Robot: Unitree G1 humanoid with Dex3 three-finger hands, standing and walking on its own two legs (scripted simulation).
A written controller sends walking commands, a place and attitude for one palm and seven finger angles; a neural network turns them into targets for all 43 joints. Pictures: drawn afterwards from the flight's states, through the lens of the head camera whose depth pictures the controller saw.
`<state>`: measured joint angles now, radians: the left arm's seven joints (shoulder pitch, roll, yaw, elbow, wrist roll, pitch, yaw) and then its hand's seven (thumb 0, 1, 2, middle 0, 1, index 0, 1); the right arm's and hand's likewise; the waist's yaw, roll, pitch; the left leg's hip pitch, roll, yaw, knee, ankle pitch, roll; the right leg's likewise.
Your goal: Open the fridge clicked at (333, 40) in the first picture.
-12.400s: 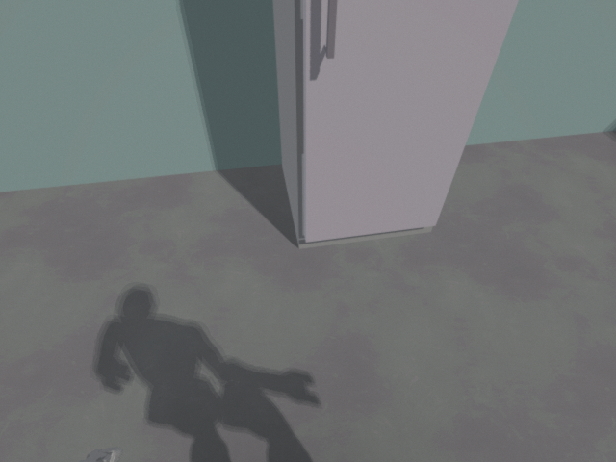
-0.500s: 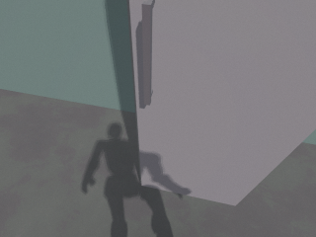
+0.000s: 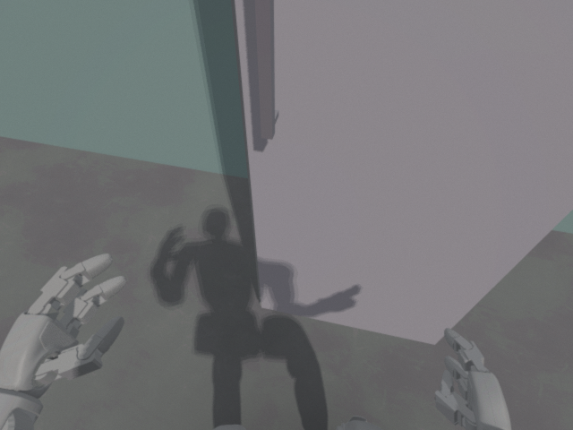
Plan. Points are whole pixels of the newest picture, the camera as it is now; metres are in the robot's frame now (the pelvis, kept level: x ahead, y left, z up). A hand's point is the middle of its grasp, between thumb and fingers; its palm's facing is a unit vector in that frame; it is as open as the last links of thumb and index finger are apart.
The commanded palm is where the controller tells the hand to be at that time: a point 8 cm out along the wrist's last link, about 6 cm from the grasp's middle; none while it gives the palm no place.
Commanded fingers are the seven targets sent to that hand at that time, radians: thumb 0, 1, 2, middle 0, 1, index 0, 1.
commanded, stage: raise the hand to about handle height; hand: left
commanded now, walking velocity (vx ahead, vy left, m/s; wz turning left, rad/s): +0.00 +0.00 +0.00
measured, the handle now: (269, 41) +0.53 +0.08 +0.27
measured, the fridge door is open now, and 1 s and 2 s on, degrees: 0 0 0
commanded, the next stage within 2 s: move the hooked fingers beside the handle in 1.62 s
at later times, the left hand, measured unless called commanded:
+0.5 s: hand (55, 256) +0.25 +0.27 +0.16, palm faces -0.02 -0.99 -0.12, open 12.0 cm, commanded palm +0.21 +0.32 +0.18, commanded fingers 0.00 -0.27 0.40 -0.28 -1.05 -0.28 -1.05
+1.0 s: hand (10, 145) +0.30 +0.29 +0.27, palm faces +0.01 -0.99 -0.16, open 13.9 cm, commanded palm +0.26 +0.33 +0.28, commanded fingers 0.00 -0.50 0.30 -0.30 -1.20 -0.30 -1.20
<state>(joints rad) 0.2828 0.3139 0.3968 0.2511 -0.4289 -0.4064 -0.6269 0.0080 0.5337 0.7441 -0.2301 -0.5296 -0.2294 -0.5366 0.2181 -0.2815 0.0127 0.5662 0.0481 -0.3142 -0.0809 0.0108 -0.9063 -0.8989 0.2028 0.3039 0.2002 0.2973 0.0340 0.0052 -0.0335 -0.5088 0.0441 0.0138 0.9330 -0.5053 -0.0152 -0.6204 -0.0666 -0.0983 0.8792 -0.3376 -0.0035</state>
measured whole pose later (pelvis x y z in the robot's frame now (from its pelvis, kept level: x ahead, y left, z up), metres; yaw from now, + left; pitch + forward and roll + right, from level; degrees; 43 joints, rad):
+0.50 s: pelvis +0.02 +0.02 +0.04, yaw +0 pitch -1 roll -1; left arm 0.16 0.41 0.42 0.05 -0.36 -0.07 -0.50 0.00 -0.05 0.50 -0.27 -0.90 -0.27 -0.91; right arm 0.29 -0.26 0.07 0.61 0.06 -0.36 -0.11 0.01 -0.91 -0.90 0.20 0.30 0.20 0.30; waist 0.03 0.04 -0.02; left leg -0.23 0.03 0.02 0.64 -0.39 0.01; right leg -0.33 -0.07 -0.10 0.58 -0.23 0.02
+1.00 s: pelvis +0.04 +0.01 +0.05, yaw +1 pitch -3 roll -1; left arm -0.15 0.53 0.51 0.06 -0.35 0.22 -0.56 -0.01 -0.49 0.31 -0.30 -1.19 -0.30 -1.19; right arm 0.23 -0.28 0.10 0.60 0.08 -0.25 -0.10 0.01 -0.91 -0.90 0.20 0.30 0.20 0.30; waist 0.06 0.07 -0.02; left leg -0.08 0.02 0.01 0.45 -0.33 0.00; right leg -0.19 -0.06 -0.12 0.44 -0.20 0.01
